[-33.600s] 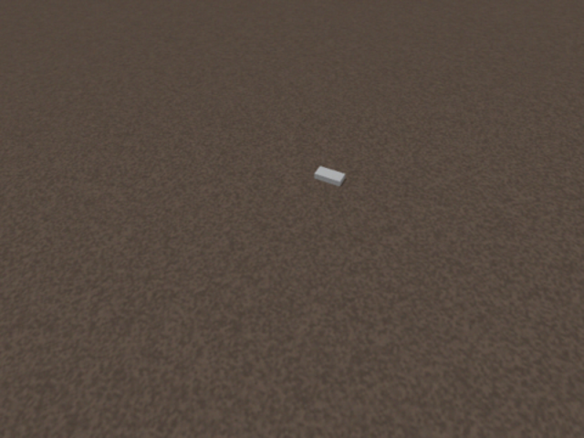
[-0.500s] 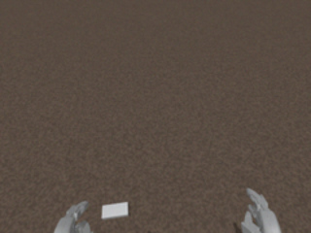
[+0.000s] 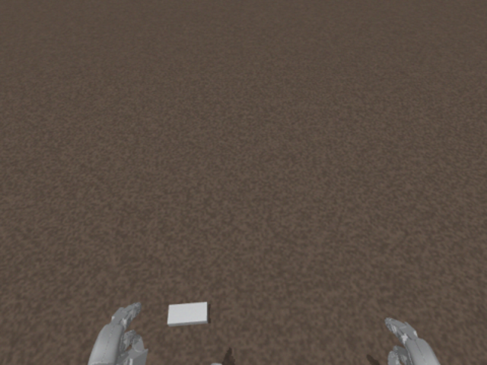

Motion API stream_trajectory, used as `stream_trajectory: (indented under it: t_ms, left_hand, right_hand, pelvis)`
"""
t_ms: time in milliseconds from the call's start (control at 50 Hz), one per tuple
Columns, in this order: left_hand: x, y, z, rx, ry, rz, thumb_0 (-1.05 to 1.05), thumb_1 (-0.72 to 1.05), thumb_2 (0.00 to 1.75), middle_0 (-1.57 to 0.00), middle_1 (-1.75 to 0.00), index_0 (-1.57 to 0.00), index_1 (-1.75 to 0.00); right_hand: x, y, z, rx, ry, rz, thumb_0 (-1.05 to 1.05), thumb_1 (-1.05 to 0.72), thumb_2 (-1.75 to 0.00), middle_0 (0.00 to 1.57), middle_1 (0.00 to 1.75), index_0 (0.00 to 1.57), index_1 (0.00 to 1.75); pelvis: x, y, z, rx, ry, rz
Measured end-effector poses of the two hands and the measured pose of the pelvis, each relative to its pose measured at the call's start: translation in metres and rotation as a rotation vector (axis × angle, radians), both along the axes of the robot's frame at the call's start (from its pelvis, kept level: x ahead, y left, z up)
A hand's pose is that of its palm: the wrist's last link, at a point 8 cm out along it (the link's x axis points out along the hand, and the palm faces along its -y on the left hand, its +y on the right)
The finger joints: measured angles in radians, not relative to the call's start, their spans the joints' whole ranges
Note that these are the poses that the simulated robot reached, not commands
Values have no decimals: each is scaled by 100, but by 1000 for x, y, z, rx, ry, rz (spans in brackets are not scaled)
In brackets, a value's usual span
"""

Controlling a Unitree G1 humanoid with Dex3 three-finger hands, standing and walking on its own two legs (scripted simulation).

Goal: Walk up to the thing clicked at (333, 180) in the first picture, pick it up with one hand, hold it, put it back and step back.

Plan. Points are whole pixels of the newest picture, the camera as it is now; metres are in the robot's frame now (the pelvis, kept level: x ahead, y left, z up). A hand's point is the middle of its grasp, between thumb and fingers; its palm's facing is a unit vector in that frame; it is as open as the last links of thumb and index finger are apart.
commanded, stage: stand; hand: left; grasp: from above
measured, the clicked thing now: (188, 314) +0.41 +0.27 -0.71
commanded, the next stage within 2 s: none
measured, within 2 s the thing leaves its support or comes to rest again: neither
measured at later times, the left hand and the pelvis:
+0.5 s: hand out of the picture +0.03 +0.24 -0.12, palm faces +0.05 -0.95 -0.32, open 7.4 cm; pelvis +0.00 +0.01 +0.05, yaw +0 degrees
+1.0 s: hand out of the picture +0.04 +0.24 -0.11, palm faces +0.03 -0.94 -0.33, open 7.4 cm; pelvis -0.01 +0.00 +0.05, yaw +0 degrees
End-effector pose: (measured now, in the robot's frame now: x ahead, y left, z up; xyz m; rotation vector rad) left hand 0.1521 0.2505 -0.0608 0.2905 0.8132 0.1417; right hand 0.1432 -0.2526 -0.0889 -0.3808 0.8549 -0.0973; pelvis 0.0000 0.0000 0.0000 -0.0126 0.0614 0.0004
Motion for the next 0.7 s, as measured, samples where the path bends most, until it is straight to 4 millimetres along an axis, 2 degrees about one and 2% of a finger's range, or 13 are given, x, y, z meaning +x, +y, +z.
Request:
stream_trajectory:
  t_ms: [180,300,400,540,700]
  left_hand:
    - [-55,33,-22,25,209,96,1,90,90,-20,-30,-21,-30]
    - [-94,38,-26,4,332,144,1,90,90,-20,-30,-21,-30]
    - [-118,38,-24,-6,406,169,1,90,90,-20,-30,-21,-30]
    - [-135,38,-20,0,454,186,1,90,90,-20,-30,-21,-30]
    - [-136,38,-15,14,447,187,1,90,90,-20,-30,-21,-30]
  right_hand:
    - [-44,-21,6,6,173,-113,1,-91,-90,20,30,20,30]
    - [-72,-18,9,10,268,-157,1,-91,-90,20,30,20,30]
    - [-86,-11,9,31,319,-175,1,-91,-90,20,30,20,30]
    - [-93,-8,8,53,345,-186,1,-91,-90,20,30,20,30]
    - [-93,-15,9,57,345,-187,1,-91,-90,20,30,20,30]
  pelvis:
    - [-1,5,21,9,-71,-1]
    - [-1,9,34,5,-104,-1]
    - [-3,11,42,7,-124,3]
    - [-5,10,48,11,-144,4]
    - [-9,6,51,12,-154,7]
